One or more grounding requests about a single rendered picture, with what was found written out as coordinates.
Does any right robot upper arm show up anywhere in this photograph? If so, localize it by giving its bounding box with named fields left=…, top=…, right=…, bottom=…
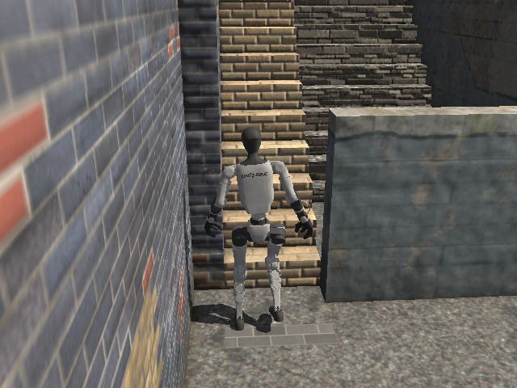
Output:
left=270, top=161, right=298, bottom=204

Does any left robot forearm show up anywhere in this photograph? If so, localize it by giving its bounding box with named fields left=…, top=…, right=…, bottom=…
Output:
left=207, top=196, right=222, bottom=223

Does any right robot shin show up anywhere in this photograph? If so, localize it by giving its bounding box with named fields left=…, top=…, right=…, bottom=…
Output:
left=267, top=255, right=281, bottom=312

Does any right robot forearm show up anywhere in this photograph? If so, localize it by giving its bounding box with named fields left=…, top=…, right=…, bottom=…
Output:
left=290, top=190, right=309, bottom=223

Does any left robot shin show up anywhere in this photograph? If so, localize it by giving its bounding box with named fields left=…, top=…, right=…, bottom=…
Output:
left=233, top=268, right=245, bottom=320

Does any left robot upper arm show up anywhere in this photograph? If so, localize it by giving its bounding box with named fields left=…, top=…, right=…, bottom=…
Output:
left=214, top=164, right=237, bottom=209

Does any right robot hand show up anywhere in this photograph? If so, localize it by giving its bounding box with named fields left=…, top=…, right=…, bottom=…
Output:
left=295, top=219, right=313, bottom=239

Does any left robot hand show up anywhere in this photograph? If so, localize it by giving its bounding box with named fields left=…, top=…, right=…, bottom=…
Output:
left=204, top=221, right=223, bottom=238

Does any robot shin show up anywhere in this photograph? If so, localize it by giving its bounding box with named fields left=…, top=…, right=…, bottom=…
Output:
left=267, top=255, right=281, bottom=312
left=233, top=268, right=245, bottom=320

